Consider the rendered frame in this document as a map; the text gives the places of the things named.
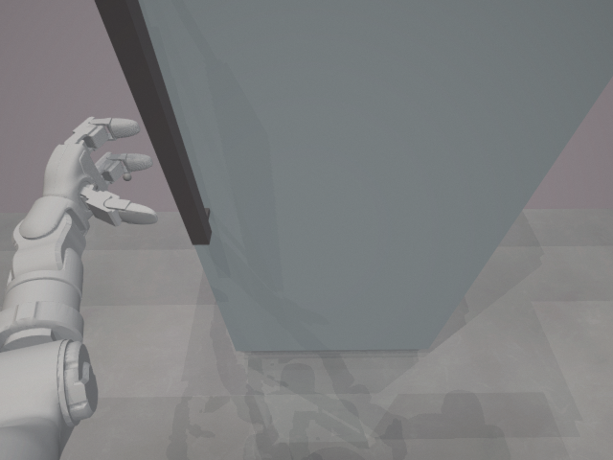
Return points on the robot left hand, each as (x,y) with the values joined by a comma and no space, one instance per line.
(70,171)

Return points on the fridge door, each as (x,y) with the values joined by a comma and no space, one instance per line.
(363,159)

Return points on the robot left upper arm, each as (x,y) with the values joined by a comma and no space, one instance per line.
(45,390)

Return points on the handle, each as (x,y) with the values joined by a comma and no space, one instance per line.
(128,33)

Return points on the robot left forearm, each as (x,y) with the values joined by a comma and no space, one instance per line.
(44,290)

